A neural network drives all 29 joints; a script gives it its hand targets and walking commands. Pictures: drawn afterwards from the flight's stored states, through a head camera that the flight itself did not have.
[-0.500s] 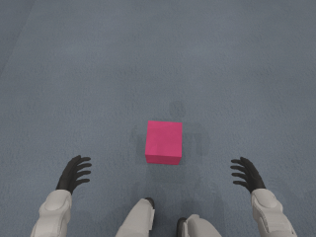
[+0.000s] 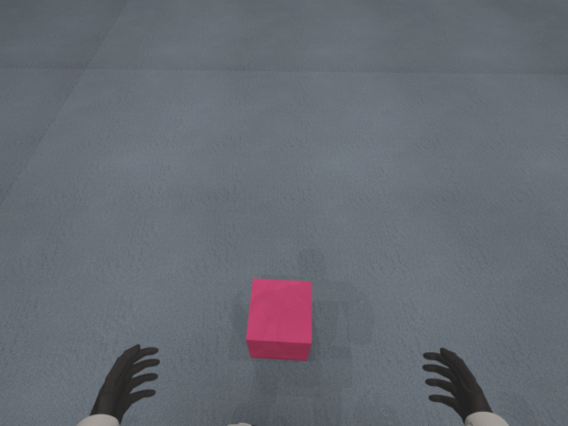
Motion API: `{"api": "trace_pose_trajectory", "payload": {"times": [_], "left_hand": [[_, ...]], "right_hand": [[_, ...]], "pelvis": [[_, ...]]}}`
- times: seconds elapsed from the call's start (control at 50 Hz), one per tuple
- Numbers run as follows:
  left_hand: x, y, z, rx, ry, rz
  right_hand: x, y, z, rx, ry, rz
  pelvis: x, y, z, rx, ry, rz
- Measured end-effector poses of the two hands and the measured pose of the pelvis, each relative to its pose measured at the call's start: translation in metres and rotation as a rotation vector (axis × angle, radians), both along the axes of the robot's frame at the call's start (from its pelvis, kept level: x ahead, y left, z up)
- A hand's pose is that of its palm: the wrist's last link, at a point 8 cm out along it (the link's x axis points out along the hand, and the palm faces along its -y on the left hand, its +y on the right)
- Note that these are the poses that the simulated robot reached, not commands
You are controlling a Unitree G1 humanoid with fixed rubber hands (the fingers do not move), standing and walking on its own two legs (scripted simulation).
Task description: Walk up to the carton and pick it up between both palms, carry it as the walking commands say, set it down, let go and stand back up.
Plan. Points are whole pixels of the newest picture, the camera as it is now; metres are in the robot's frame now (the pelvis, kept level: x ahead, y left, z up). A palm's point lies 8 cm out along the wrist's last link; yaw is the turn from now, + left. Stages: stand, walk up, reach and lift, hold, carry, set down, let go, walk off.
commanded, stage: let go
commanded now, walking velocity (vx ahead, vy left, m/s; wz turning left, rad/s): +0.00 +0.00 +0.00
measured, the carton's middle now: (280, 320) +0.48 +0.04 -0.66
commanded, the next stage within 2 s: stand in 0.16 s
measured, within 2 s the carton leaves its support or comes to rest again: neither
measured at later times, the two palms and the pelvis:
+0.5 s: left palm out of the picture +0.08 +0.30 -0.09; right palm (483, 412) +0.16 -0.24 -0.06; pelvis -0.01 +0.01 +0.00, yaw +0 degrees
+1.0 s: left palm out of the picture +0.07 +0.31 -0.08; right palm out of the picture +0.13 -0.25 -0.07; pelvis -0.01 +0.01 +0.00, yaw +0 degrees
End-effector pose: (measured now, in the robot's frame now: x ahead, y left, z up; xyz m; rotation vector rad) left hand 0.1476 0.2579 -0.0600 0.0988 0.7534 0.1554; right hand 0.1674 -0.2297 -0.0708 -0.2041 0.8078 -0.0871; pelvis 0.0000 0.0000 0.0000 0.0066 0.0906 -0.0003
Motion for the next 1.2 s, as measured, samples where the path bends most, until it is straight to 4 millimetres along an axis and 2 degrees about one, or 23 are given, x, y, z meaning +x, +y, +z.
{"api": "trace_pose_trajectory", "payload": {"times": [0.16,0.2,0.34,0.52,0.8,1.2], "left_hand": [[-0.010,0.002,-0.009,-0.009,0.025,0.022],[-0.014,0.007,-0.013,0.035,0.047,0.029],[-0.043,0.031,-0.027,0.130,0.145,0.068],[-0.065,0.039,-0.031,0.146,0.163,0.091],[-0.072,0.046,-0.027,0.166,0.137,0.091],[-0.077,0.051,-0.022,0.190,0.123,0.094]], "right_hand": [[-0.010,-0.001,0.007,-0.027,0.002,0.001],[-0.009,-0.002,0.007,-0.040,0.005,-0.001],[-0.003,-0.010,0.006,-0.070,-0.007,-0.007],[-0.005,-0.011,0.008,-0.078,-0.040,-0.016],[-0.030,-0.013,0.000,-0.085,-0.010,-0.024],[-0.031,-0.018,0.001,-0.095,-0.037,-0.019]], "pelvis": [[-0.003,0.003,0.000,-0.002,-0.017,0.000],[-0.003,0.003,0.000,-0.003,-0.018,0.000],[-0.003,0.007,0.000,-0.008,-0.024,0.000],[-0.005,0.009,-0.001,-0.011,-0.030,0.000],[-0.010,0.013,-0.001,-0.017,-0.041,-0.001],[-0.015,0.015,-0.002,-0.020,-0.052,-0.002]]}}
